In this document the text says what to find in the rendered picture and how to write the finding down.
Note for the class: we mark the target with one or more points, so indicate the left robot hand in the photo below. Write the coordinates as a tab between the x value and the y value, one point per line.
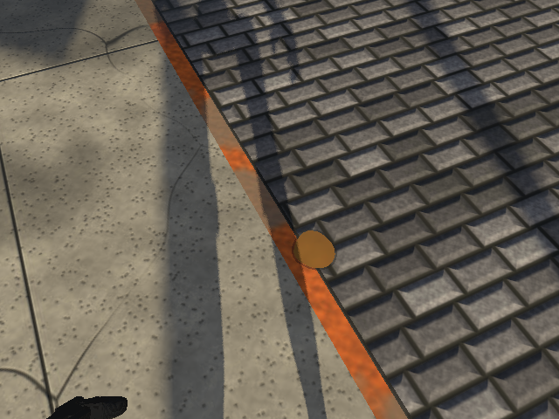
104	407

